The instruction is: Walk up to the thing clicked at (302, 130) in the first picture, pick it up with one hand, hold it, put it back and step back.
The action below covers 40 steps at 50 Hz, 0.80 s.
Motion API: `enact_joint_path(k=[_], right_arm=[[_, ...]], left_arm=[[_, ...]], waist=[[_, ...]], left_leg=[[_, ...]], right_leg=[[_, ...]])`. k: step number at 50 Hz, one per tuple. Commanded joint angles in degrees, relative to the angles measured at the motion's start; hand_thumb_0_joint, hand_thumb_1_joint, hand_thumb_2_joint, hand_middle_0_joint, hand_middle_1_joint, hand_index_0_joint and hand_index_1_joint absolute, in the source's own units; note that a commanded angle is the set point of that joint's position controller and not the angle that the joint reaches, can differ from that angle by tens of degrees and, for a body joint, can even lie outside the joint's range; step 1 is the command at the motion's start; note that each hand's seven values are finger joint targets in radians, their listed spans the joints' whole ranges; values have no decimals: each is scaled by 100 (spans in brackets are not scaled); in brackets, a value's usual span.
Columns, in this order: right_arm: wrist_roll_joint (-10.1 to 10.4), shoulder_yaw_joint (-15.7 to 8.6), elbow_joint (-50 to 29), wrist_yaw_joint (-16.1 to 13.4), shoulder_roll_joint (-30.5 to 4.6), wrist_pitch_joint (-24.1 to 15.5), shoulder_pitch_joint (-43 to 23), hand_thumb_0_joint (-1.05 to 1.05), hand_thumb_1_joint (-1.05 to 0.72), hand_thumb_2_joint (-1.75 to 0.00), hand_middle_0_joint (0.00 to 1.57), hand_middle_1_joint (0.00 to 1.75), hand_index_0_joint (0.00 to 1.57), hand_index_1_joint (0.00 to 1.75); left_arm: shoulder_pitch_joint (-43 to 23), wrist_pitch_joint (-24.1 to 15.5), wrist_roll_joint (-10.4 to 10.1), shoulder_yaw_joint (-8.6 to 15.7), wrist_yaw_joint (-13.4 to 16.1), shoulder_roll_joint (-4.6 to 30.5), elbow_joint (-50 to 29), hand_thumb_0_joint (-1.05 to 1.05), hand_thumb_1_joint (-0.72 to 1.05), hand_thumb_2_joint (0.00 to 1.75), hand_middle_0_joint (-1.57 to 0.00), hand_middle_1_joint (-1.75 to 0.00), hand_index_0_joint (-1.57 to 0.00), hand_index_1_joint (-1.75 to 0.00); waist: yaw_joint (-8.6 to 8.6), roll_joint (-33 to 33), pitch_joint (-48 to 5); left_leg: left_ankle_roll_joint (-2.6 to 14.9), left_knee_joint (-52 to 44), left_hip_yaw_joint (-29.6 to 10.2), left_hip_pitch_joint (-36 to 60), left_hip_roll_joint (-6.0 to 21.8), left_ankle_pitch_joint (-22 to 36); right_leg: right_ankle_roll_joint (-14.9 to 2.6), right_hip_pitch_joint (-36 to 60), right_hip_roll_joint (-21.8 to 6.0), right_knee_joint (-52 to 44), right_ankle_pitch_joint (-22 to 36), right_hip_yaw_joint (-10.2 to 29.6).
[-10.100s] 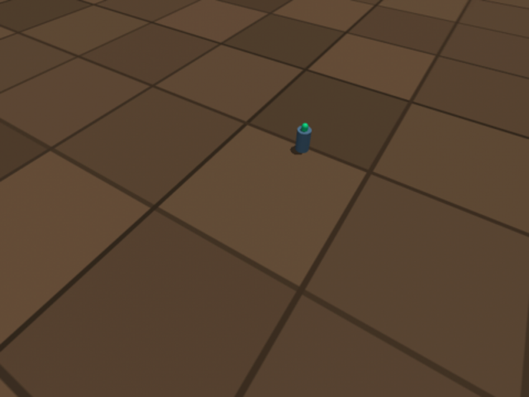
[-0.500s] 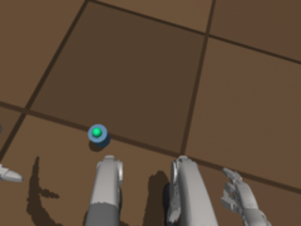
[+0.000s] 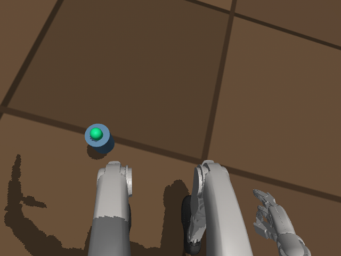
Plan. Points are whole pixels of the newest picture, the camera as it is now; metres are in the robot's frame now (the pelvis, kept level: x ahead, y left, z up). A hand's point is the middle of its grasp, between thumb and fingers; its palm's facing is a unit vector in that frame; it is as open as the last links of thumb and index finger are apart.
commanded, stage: go down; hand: left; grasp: from the side
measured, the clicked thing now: (100, 138) +0.43 +0.22 -0.35
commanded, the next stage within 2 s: approach in 0.76 s
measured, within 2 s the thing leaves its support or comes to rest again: neither
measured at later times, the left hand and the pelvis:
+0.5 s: hand out of the picture +0.35 +0.40 -0.04, palm faces +0.14 -0.98 -0.13, open 17.5 cm; pelvis -0.01 +0.00 -0.03, yaw -1 degrees
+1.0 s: hand out of the picture +0.36 +0.41 -0.06, palm faces +0.15 -0.98 -0.09, open 17.6 cm; pelvis -0.01 +0.00 -0.06, yaw -1 degrees
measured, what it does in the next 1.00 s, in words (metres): lowers itself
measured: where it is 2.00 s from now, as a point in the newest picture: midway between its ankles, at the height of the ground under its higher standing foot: (156, 237)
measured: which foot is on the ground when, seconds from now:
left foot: down 0.00-1.00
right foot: down 0.00-1.00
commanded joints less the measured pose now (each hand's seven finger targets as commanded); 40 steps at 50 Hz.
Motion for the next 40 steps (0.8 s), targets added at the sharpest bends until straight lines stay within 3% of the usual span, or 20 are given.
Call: enact_joint_path(k=[1, 2, 4, 8, 17, 21, 32, 36, 40], right_arm=[[46, -424, -397, -127, -1250, -195, 548, 0, -91, -91, 20, 30, 20, 30], [34, -418, -426, -126, -1235, -201, 567, 0, -91, -91, 20, 30, 20, 30], [43, -408, -418, -132, -1256, -207, 547, 0, -91, -91, 20, 30, 20, 30], [41, -394, -399, -130, -1263, -224, 555, 0, -91, -91, 20, 30, 20, 30], [48, -372, -382, -112, -1336, -215, 619, 0, -91, -91, 20, 30, 20, 30], [35, -332, -365, -98, -1310, -196, 641, 0, -92, -91, 20, 30, 20, 30], [26, -289, -388, -53, -1334, -187, 597, 0, -92, -91, 20, 30, 20, 30], [19, -285, -414, -48, -1369, -185, 598, 0, -92, -91, 20, 30, 20, 30], [18, -276, -355, -44, -1409, -183, 644, 0, -92, -91, 20, 30, 20, 30]], left_arm=[[-773, -304, -234, 554, -59, 2282, -944, 0, -54, 8, -5, -7, -4, -8], [-951, -300, -238, 556, -68, 2339, -1040, 0, -54, 8, -5, -7, -4, -8], [-942, -296, -248, 592, -91, 2458, -1027, 0, -55, 8, -5, -7, -4, -7], [-1117, -266, -251, 599, -126, 2511, -980, 0, -55, 9, -5, -7, -4, -8], [-1079, -222, -296, 604, -217, 2451, -949, 0, -54, 9, -4, -7, -3, -7], [-1238, -245, -305, 692, -225, 2598, -1009, 0, -56, 9, -4, -6, -3, -7], [-1421, -300, -350, 738, -327, 2750, -811, 0, -56, 9, -4, -6, -3, -7], [-1352, -324, -353, 819, -381, 2880, -815, 0, -56, 8, -5, -6, -3, -7], [-1449, -352, -394, 841, -449, 2842, -740, 0, -57, 9, -4, -7, -3, -8]], waist=[[241, 1205, -3271], [154, 1120, -3343], [214, 1133, -3396], [161, 1171, -3232], [161, 1371, -3320], [153, 1329, -3335], [76, 1167, -3052], [140, 1257, -3222], [77, 1336, -3290]], left_leg=[[218, -1652, 168, 2477, -44, 693], [236, -1547, 208, 2332, -58, 667], [244, -1465, 257, 2278, -74, 714], [254, -1428, 201, 2133, -62, 452], [200, -1306, 95, 2330, -62, 839], [217, -1180, 140, 2185, -82, 842], [273, -1017, 217, 1680, -96, 407], [254, -971, 219, 1805, -91, 511], [231, -875, 165, 1948, -96, 762]], right_leg=[[-285, 1463, 195, -1032, 612, -82], [-273, 1522, 189, -1047, 582, -67], [-277, 1516, 197, -1022, 595, -55], [-277, 1295, 198, -908, 414, -104], [-308, 967, 181, -583, 713, -181], [-297, 1023, 171, -550, 713, -162], [-278, 894, 194, -505, 343, -165], [-289, 841, 202, -418, 418, -168], [-303, 708, 185, -279, 624, -195]])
